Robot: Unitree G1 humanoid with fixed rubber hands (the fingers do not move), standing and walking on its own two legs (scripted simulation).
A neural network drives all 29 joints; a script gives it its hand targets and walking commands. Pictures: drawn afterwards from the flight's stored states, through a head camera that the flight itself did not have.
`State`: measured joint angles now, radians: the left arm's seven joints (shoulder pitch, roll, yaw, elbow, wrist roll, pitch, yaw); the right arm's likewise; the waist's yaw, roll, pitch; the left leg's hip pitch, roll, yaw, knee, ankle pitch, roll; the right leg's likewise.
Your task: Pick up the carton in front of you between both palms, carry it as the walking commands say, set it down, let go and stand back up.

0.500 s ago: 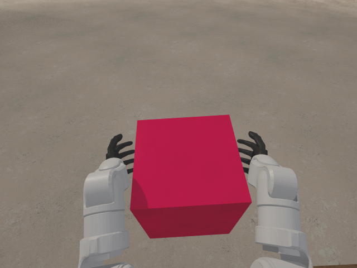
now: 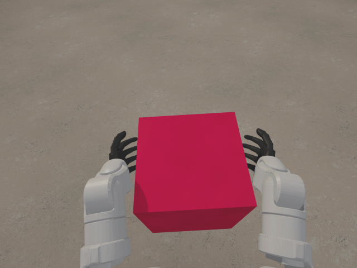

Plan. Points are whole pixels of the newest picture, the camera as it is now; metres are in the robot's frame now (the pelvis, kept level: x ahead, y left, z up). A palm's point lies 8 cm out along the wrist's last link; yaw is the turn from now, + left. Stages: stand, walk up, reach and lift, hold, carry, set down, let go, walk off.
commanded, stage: carry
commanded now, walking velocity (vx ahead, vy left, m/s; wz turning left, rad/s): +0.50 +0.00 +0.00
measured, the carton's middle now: (189, 178) +0.33 +0.02 +0.00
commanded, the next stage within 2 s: none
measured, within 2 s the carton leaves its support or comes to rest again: neither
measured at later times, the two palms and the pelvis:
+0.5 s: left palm (135, 102) +0.65 +0.22 -0.04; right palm (221, 104) +0.65 -0.09 -0.04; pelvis +0.32 +0.06 -0.14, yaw -1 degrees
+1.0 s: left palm (149, 64) +0.93 +0.21 -0.06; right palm (218, 62) +0.95 -0.10 -0.06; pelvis +0.62 +0.04 -0.13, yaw +1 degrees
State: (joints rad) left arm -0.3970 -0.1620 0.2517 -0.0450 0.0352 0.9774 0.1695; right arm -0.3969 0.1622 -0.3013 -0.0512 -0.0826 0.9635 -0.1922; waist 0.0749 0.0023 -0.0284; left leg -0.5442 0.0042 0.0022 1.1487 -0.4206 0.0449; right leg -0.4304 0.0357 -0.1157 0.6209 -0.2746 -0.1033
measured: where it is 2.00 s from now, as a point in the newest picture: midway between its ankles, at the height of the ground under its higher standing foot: (183, 137)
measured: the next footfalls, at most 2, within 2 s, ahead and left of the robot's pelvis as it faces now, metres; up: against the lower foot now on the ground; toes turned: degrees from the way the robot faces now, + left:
left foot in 0.42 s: +0.44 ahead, +0.13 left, -0.13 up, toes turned +4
right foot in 0.90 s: +0.74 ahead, -0.02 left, -0.13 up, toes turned -5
